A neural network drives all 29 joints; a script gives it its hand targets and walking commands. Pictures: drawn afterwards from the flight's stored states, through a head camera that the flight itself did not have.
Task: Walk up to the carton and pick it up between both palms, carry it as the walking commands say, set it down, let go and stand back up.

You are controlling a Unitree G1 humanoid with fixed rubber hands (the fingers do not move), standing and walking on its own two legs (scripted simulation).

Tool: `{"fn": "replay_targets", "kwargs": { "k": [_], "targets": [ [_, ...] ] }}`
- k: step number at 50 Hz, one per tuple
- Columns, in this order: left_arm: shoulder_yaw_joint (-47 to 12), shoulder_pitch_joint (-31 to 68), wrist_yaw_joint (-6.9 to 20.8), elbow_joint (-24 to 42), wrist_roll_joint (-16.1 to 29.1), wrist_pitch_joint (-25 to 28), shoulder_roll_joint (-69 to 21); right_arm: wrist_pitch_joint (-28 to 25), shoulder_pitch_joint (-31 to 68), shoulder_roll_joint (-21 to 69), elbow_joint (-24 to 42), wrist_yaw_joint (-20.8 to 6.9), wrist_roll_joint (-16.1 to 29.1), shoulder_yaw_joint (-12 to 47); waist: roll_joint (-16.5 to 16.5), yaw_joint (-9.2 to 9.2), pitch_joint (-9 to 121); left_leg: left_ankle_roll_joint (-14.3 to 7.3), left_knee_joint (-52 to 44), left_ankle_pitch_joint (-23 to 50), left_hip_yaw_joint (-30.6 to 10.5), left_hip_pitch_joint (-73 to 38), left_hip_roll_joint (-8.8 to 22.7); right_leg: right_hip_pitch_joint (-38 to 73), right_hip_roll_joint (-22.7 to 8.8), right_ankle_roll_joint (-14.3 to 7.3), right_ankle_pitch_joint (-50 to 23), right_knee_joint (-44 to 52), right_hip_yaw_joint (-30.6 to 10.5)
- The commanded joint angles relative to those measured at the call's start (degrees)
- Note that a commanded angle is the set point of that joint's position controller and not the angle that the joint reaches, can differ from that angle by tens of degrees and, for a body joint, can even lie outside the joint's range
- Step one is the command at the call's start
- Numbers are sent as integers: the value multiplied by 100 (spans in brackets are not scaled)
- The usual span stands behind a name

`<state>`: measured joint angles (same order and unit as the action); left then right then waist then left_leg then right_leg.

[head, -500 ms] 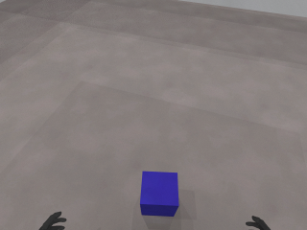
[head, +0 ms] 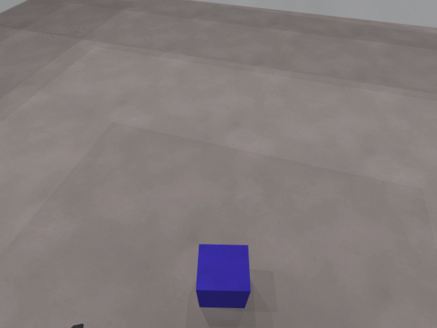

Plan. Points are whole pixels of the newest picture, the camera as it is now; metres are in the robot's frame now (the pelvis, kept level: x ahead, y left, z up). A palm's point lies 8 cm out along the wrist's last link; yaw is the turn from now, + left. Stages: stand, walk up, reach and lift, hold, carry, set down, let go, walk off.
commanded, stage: walk up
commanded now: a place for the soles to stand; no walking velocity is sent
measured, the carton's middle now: (222, 277) +0.41 -0.01 -0.65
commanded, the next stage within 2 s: reach and lift in 1.24 s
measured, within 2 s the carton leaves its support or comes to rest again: neither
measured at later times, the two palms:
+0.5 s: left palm out of the picture +0.09 +0.30 -0.11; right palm out of the picture +0.07 -0.31 -0.11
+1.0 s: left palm out of the picture +0.11 +0.29 -0.11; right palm out of the picture +0.08 -0.33 -0.11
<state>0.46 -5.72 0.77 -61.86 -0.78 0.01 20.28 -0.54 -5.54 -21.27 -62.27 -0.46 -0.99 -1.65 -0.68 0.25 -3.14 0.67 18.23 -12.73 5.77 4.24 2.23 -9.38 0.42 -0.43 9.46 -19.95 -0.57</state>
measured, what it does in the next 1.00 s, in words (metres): stands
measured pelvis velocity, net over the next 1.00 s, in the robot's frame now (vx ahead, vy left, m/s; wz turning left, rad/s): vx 0.01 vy -0.01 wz -0.01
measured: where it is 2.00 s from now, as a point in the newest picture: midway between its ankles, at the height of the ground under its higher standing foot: outside the picture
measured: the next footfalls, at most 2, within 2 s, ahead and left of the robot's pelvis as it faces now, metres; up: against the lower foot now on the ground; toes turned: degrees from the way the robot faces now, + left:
none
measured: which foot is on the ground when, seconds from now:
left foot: down 0.00-1.00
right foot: down 0.00-1.00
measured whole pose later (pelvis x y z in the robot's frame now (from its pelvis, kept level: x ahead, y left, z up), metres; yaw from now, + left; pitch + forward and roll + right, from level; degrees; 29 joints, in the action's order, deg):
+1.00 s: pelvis +0.01 -0.01 +0.00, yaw -1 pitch -1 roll +0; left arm 1.2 -5.3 1.4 -59.2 -0.9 -0.8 20.9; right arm -1.2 -6.8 -22.4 -60.5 0.0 -1.2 -1.8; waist -0.6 0.9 -2.3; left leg 1.8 19.0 -13.7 6.3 4.1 3.5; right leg -10.0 1.7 -1.6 10.8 -21.6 -1.0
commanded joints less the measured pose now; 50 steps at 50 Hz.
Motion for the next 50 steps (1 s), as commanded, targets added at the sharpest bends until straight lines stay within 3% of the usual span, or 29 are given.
{"fn": "replay_targets", "kwargs": {
  "k": [1,19,26,39,50],
  "targets": [
    [254,310,-55,353,1,131,1139,-147,233,-1093,327,57,0,-234,187,11,484,-261,-300,189,-565,-130,596,-7,-748,-164,-746,284,-683],
    [262,176,-52,407,19,73,1160,-143,181,-1148,369,67,-8,-261,45,3,423,-315,-249,334,-511,-75,668,-76,-644,-184,-942,-5,-616],
    [285,202,19,475,-4,-15,1185,-186,119,-1231,458,102,-13,-278,-33,30,485,-323,-192,732,-514,-115,742,1,-619,-228,-1005,-43,-543],
    [314,267,3,572,-19,17,1234,-170,52,-1203,507,109,-11,-271,183,74,560,-250,-78,658,-453,-196,649,-9,-722,-278,-1076,103,-740],
    [332,281,-6,621,-4,28,1216,-187,27,-1206,505,112,-23,-256,126,66,640,-230,-110,791,-444,-202,663,98,-706,-287,-1214,77,-740]
  ]
}}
